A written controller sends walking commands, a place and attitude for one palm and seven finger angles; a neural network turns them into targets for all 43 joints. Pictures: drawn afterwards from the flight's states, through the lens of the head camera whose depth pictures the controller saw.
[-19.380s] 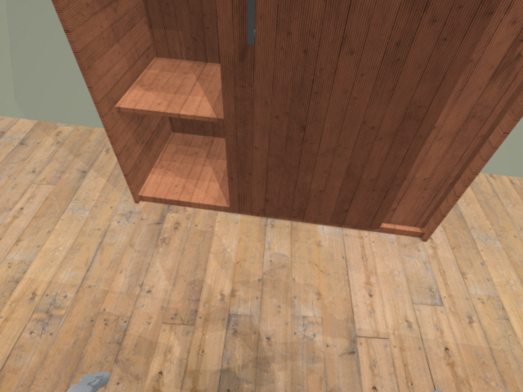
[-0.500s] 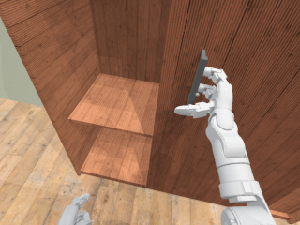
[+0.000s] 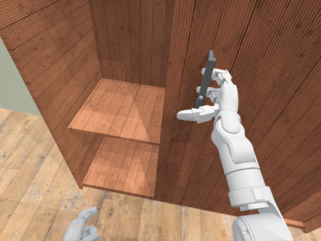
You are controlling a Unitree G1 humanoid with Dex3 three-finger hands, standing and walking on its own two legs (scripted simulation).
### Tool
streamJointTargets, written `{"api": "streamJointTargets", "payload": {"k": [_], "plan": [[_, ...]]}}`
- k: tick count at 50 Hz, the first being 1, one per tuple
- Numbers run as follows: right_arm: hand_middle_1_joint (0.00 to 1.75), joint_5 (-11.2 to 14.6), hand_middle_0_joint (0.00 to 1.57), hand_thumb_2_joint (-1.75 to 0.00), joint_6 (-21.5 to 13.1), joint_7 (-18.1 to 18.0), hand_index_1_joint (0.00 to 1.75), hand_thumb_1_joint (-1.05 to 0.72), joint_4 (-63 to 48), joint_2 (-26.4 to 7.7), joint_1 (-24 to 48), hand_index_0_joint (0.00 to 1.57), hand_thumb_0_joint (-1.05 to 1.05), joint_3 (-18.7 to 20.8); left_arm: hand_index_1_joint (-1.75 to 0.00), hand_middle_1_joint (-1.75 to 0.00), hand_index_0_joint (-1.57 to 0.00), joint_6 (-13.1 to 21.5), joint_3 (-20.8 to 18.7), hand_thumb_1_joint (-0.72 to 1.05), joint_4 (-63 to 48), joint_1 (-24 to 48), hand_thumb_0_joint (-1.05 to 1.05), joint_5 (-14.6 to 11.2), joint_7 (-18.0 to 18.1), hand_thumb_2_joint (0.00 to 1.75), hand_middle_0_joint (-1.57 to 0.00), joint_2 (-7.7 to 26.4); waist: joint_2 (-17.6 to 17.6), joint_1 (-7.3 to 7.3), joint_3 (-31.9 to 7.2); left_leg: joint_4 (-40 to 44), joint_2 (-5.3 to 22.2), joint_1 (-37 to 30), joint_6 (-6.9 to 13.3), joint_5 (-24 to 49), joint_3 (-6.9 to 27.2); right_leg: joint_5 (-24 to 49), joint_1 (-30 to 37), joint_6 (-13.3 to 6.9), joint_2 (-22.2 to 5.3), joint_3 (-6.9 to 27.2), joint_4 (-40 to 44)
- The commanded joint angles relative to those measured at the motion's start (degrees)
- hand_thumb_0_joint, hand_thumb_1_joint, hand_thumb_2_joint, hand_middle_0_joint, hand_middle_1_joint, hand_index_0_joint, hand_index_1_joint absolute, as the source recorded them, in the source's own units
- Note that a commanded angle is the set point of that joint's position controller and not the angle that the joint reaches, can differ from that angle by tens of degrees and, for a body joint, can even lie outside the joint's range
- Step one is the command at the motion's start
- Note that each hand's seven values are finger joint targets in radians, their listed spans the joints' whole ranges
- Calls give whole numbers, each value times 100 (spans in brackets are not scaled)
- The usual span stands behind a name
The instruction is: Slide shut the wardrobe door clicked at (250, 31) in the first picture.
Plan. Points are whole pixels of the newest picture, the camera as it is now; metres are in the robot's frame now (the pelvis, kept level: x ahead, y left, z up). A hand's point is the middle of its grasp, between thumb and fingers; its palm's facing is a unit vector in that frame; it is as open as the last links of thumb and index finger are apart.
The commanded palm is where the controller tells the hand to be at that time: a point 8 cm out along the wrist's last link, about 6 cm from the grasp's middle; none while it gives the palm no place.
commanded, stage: move the hooked fingers beside the handle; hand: right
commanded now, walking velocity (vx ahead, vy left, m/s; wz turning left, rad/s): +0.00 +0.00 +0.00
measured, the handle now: (203, 85) +0.47 -0.08 +0.18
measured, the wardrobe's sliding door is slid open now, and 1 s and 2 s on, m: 0.47 0.47 0.47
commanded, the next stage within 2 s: none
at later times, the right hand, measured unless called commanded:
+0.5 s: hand (200, 95) +0.41 -0.06 +0.19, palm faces +0.10 +1.00 +0.02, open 14.0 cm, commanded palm +0.38 -0.12 +0.18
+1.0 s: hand (207, 98) +0.41 -0.08 +0.19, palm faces +0.11 +0.99 +0.02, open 14.0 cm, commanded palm +0.38 -0.13 +0.18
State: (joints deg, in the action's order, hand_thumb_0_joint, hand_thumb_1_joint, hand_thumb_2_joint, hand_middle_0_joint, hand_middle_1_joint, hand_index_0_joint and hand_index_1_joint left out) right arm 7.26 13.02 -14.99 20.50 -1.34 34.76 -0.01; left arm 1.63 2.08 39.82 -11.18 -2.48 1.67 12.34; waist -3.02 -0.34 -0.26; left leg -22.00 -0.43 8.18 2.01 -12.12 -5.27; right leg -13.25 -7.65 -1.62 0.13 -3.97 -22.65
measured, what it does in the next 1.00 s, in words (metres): stands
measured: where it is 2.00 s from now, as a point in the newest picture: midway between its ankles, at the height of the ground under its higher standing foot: outside the picture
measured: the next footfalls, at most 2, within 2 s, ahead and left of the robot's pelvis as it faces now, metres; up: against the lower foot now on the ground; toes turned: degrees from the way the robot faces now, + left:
none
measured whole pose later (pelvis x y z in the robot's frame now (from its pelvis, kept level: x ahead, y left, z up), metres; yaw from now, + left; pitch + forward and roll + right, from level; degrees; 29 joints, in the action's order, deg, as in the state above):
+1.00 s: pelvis +0.01 +0.01 +0.00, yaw +1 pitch -2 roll +0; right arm 8.3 13.8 -12.1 17.9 -3.6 31.6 3.6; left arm 0.5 2.6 38.5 -10.6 -2.5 2.3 12.5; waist -3.1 -0.1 -0.8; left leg -21.3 -1.1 7.4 2.5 -12.3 -4.8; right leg -13.3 -6.5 -1.1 -0.4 -4.3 -21.6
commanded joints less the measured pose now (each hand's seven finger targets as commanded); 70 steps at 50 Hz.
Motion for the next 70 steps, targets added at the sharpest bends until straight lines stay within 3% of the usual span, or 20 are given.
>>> {"api": "streamJointTargets", "payload": {"k": [1,6,8,12,16,20,26,27,28,31,33,39,45,48,50,53,60,66,69,70], "plan": [[120,-29,30,-30,-392,-9,120,50,-1060,-55,2982,30,0,-172,-30,-30,-20,266,-216,90,-756,582,0,7,20,90,-20,552,644,196,-1419,276,0,-67,-42,1188,354,1314,575,10,-65,421,136],[120,-11,30,-30,-432,-189,120,50,-832,-682,2724,30,0,586,-30,-30,-20,210,-220,90,-723,535,0,59,40,90,-20,575,1001,-8,-1681,263,25,-475,-81,1362,401,1385,329,7,-43,331,208],[120,-73,30,-30,-460,-191,120,50,-896,-473,2818,30,0,375,-30,-30,-20,199,-198,90,-781,560,0,51,37,90,-20,535,914,45,-1563,270,41,-459,-85,1431,422,1367,317,-18,-27,290,219],[120,-208,30,-30,-586,-164,120,50,-1060,-500,2993,30,0,274,-30,-30,-20,221,-228,90,-795,483,0,52,26,90,-20,547,501,79,-1648,226,42,-366,-48,1541,422,1544,497,-11,-55,280,165],[120,-83,30,-30,-610,-29,120,50,-1062,-649,2759,30,0,412,-30,-30,-20,230,-241,90,-806,488,0,36,49,90,-20,590,734,50,-1782,235,30,-569,-56,1683,414,1592,483,-17,-49,281,159],[120,-52,30,-30,-592,86,120,50,-1389,-477,2576,30,0,244,-30,-30,-20,271,-248,90,-880,493,0,15,34,90,-20,582,644,60,-1892,166,24,-596,-62,2054,394,1872,648,-23,-46,259,123],[120,-62,30,-30,-370,60,120,50,-1316,-708,2440,30,0,421,-30,-30,-20,169,-227,90,-866,584,0,0,48,90,-20,601,697,44,-1493,302,45,-516,-74,1710,404,1526,437,-31,-28,241,179],[120,-87,30,-30,-354,73,120,50,-1365,-566,2560,30,0,271,-30,-30,-20,168,-218,90,-881,606,0,-7,49,90,-20,576,609,101,-1383,316,42,-407,-81,1683,413,1489,465,-50,-24,233,171],[120,-82,30,-30,-345,40,120,50,-1404,-770,2545,30,0,484,-30,-30,-20,166,-224,90,-881,573,0,5,56,90,-20,590,667,61,-1504,287,37,-469,-71,1703,409,1527,486,-43,-26,260,167],[120,-52,30,-30,-391,55,120,50,-1578,-862,2538,30,0,539,-30,-30,-20,146,-208,90,-925,643,0,24,65,90,-20,578,510,2,-1685,247,60,-631,-59,1827,433,1640,512,-34,-4,248,157],[120,-32,30,-30,-454,117,120,50,-1722,-849,2353,30,0,540,-30,-30,-20,169,-221,90,-978,646,0,19,56,90,-20,563,690,1,-1838,197,46,-752,-81,2050,435,1759,565,-53,-10,240,131],[120,-24,30,-30,-303,277,120,50,-1370,-555,2334,30,0,213,-30,-30,-20,153,-192,90,-949,638,0,-33,69,90,-20,591,562,136,-1395,312,27,-307,-78,1623,401,1438,587,-54,-19,288,142],[120,50,30,-30,-299,272,120,50,-1620,-818,2414,30,0,503,-30,-30,-20,158,-183,90,-995,711,0,-8,91,90,-20,584,696,46,-1710,234,39,-558,-79,1840,399,1615,582,-55,6,292,132],[120,29,30,-30,-411,233,120,50,-1761,-1007,2284,30,0,666,-30,-30,-20,164,-181,90,-1010,710,0,5,74,90,-20,570,535,-19,-1756,215,51,-634,-77,1881,439,1658,567,-51,-3,265,134],[120,3,30,-30,-403,244,120,50,-1615,-955,2339,30,0,595,-30,-30,-20,157,-167,90,-987,705,0,-5,76,90,-20,569,613,23,-1617,243,50,-549,-83,1807,418,1584,522,-51,-7,261,151],[120,12,30,-30,-386,278,120,50,-1523,-1259,2194,30,0,882,-30,-30,-20,136,-174,90,-988,682,0,-8,96,90,-20,607,719,-19,-1569,285,52,-639,-86,1693,453,1452,416,-66,-13,273,198],[120,126,30,-30,-337,591,120,50,-1865,-1157,1848,30,0,746,-30,-30,-20,173,-195,90,-1090,689,0,-53,95,90,-20,653,530,15,-1720,219,38,-707,-71,2189,403,1848,612,-61,-18,245,138],[120,226,30,-30,-293,716,120,50,-1852,-1239,2055,30,0,701,-30,-30,-20,217,-164,90,-1023,743,0,-84,126,90,-20,701,544,99,-1252,380,27,-356,-68,1469,399,1335,485,-64,-18,312,186],[120,239,30,-30,-306,684,120,50,-1762,-1579,2209,30,0,1000,-30,-30,-20,243,-158,90,-993,749,0,-85,173,90,-20,711,551,83,-1320,428,28,-329,-81,1126,452,1068,442,-78,-11,331,214],[120,232,30,-30,-327,697,120,50,-1786,-1489,2321,30,0,892,-30,-30,-20,252,-141,90,-993,763,0,-79,183,90,-20,699,442,111,-1333,419,38,-311,-81,1133,454,1082,458,-81,-4,320,213]]}}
